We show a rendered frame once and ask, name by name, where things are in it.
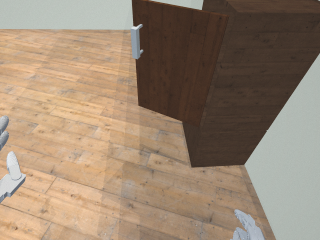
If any cupboard door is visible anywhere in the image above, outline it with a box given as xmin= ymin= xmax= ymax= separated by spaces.
xmin=132 ymin=0 xmax=229 ymax=127

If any robot left hand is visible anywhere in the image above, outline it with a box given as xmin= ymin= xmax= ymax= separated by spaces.
xmin=0 ymin=115 xmax=26 ymax=203

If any handle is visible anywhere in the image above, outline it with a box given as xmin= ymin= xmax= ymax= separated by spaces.
xmin=130 ymin=24 xmax=144 ymax=59

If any robot right hand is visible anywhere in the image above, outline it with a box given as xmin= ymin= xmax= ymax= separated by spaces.
xmin=230 ymin=209 xmax=266 ymax=240

